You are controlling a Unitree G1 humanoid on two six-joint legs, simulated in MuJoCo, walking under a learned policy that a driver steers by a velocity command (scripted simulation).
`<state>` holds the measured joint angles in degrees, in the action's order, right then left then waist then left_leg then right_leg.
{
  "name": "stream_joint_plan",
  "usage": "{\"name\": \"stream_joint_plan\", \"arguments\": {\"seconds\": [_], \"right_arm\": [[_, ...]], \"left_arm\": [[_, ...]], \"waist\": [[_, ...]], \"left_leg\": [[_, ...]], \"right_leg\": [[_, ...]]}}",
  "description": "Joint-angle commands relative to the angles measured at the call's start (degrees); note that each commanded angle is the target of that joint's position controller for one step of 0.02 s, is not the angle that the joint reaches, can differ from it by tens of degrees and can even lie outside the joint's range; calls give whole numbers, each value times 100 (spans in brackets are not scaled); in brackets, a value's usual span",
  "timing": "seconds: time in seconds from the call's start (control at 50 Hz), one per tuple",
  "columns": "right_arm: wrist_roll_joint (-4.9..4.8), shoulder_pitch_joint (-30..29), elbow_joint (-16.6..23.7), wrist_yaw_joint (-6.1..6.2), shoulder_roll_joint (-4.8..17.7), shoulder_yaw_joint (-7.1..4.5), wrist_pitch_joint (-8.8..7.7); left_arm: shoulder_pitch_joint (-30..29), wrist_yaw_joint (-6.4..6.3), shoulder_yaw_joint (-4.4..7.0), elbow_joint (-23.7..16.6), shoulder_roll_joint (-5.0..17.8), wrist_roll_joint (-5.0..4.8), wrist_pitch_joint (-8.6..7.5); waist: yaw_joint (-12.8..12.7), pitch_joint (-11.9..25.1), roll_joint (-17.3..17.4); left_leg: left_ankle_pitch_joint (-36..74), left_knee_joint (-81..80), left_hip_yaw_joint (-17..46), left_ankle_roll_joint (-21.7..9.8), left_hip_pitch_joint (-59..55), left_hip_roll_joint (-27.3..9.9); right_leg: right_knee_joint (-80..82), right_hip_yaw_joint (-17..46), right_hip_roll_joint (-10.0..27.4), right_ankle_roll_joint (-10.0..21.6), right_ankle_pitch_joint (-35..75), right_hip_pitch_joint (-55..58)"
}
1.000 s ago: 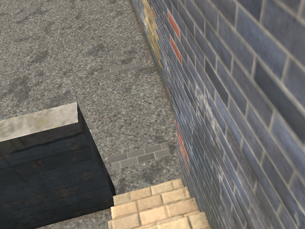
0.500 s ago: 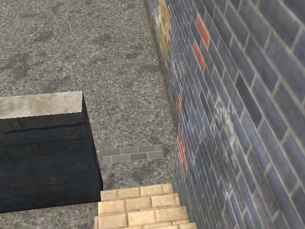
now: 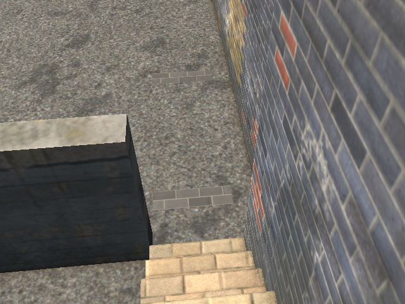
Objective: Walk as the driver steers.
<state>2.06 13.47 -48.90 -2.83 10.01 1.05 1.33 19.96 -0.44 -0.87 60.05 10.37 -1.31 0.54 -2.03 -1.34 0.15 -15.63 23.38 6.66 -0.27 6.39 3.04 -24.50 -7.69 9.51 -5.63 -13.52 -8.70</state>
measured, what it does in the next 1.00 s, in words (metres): stands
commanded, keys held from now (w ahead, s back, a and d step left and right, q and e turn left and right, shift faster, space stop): no key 1.00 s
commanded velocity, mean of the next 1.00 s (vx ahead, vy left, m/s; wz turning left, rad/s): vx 0.00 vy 0.00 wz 0.00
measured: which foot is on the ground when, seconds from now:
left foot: down 0.00-1.00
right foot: down 0.00-1.00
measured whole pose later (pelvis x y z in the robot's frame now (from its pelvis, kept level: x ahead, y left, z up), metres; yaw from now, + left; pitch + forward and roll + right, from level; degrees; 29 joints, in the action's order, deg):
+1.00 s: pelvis +0.00 -0.02 +0.00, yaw +1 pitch -2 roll +1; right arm 2.3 13.8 -51.4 -2.4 11.0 -0.2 2.8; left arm 19.8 0.4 -0.5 59.9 10.3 -1.5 -1.2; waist -1.9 -1.5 0.9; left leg -15.0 22.6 7.9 1.5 6.0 1.8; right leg -25.9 -8.7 8.7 -4.3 -14.4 -8.9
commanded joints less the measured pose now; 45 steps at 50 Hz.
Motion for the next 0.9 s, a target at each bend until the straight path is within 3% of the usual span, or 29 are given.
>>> {"name": "stream_joint_plan", "arguments": {"seconds": [0.02, 0.3, 0.34, 0.46, 0.52, 0.56, 0.64, 0.74, 0.76, 0.78, 0.84, 0.86, 0.9], "right_arm": [[-16, 136, 248, 9, 453, -110, -20], [-4, 194, 142, -17, 450, -161, -3], [33, 171, 101, 19, 422, -171, 17], [21, 221, 41, 32, 396, -183, 40], [19, 180, 8, 116, 416, -187, 136], [22, 234, 23, 1, 384, -169, 73], [24, 168, 14, 62, 413, -165, 151], [22, 145, 1, 63, 429, -162, 159], [24, 179, 8, 13, 394, -155, 103], [19, 149, -9, 37, 431, -162, 136], [23, 130, -11, 59, 434, -157, 162], [24, 166, -3, 11, 401, -149, 106], [23, 125, -15, 50, 447, -159, 148]], "left_arm": [[510, 31, 114, -25, 594, 31, -82], [562, 106, 134, 14, 560, -16, -173], [466, 47, 126, -67, 555, -36, -189], [495, 43, 123, -60, 555, -33, -204], [484, 15, 117, -61, 555, -28, -274], [451, 67, 131, -60, 579, -29, -198], [429, 49, 128, -82, 564, -17, -235], [400, 50, 128, -99, 567, -21, -241], [420, 71, 133, -93, 580, -47, -209], [368, 58, 128, -101, 566, -9, -220], [395, 57, 131, -105, 572, -15, -234], [417, 78, 137, -99, 587, -41, -205], [389, 62, 133, -110, 568, -8, -224]], "waist": [[39, -137, -13], [21, -272, -65], [-8, -212, 3], [-2, -270, -47], [34, -282, -10], [5, -259, -215], [18, -256, -74], [27, -189, -64], [-5, -117, -145], [44, -227, -50], [28, -211, -32], [-3, -136, -117], [23, -229, -6]], "left_leg": [[1607, -348, 596, -282, 125, -722], [1384, -402, 589, -213, 97, -772], [1396, -414, 627, -216, 54, -772], [1446, -410, 641, -202, 63, -787], [1517, -395, 701, -191, 62, -775], [1333, -373, 621, -205, 105, -762], [1417, -357, 670, -192, 106, -747], [1444, -339, 669, -194, 75, -746], [1379, -339, 617, -198, 42, -763], [1418, -362, 667, -194, 99, -742], [1448, -349, 670, -195, 85, -748], [1382, -347, 617, -200, 52, -765], [1448, -355, 668, -196, 99, -746]], "right_leg": [[313, 189, 314, 26, 638, -86], [409, 254, 335, 33, 647, -168], [418, 271, 347, 44, 539, -144], [392, 283, 360, 50, 644, -178], [321, 296, 402, 51, 804, -241], [381, 278, 330, 25, 740, -154], [305, 282, 370, 41, 849, -199], [289, 270, 363, 50, 826, -189], [351, 262, 329, 51, 709, -129], [297, 272, 353, 55, 740, -203], [292, 262, 355, 54, 729, -217], [354, 254, 321, 51, 626, -155], [296, 257, 349, 55, 678, -219]]}}
Velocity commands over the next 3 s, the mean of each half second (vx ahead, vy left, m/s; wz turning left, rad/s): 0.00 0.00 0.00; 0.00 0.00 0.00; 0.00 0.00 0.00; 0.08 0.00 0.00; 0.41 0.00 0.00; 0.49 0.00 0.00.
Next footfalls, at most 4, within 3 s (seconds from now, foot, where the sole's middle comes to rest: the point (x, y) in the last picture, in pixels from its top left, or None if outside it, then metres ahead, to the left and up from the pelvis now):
2.50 left None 0.23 0.13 -0.99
2.92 right None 0.48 -0.15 -1.21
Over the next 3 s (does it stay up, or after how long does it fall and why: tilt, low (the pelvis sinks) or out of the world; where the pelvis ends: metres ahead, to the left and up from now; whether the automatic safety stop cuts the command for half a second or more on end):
stays up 0.41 -0.04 -0.44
